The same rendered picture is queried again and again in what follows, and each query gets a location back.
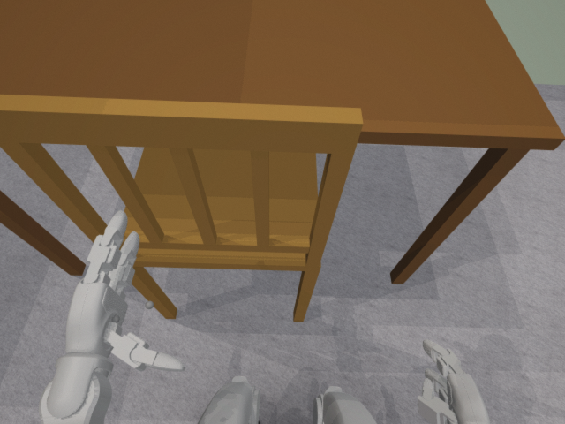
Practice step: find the chair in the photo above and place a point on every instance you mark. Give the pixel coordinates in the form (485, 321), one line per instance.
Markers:
(219, 185)

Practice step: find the right robot hand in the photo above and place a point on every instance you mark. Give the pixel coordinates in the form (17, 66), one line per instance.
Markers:
(459, 400)

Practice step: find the left robot forearm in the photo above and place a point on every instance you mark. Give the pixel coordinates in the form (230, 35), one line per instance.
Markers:
(80, 392)

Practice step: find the table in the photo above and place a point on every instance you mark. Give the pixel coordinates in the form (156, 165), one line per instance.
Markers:
(424, 73)

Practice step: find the robot left thigh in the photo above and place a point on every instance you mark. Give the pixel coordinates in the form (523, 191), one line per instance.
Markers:
(233, 403)

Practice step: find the left robot hand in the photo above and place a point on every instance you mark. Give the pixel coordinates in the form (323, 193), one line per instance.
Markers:
(100, 295)

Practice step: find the right robot shin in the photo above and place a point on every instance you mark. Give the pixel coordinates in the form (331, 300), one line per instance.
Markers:
(332, 389)

